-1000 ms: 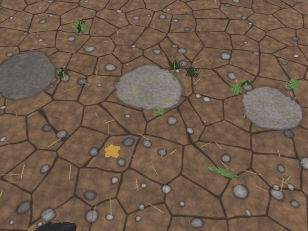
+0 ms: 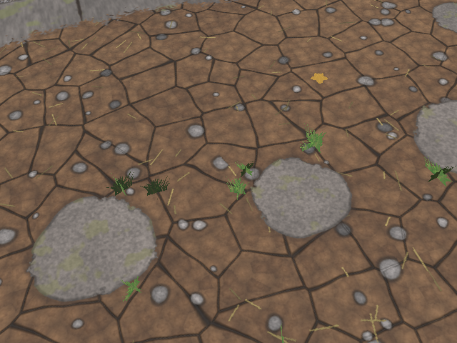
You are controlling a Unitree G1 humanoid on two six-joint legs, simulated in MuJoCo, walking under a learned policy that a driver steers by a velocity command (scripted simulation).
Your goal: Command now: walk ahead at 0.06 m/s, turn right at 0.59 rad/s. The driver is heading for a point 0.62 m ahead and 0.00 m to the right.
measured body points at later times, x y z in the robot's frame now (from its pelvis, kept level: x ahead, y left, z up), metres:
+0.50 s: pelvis +0.03 +0.00 -0.01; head +0.06 +0.01 +0.44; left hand +0.26 +0.23 -0.09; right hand +0.11 -0.30 -0.11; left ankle +0.06 +0.13 -0.74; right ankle +0.05 -0.12 -0.74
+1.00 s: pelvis +0.11 -0.03 +0.01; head +0.12 -0.06 +0.46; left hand +0.18 +0.23 -0.10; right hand +0.20 -0.33 -0.10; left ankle +0.16 +0.11 -0.67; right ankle +0.03 -0.11 -0.74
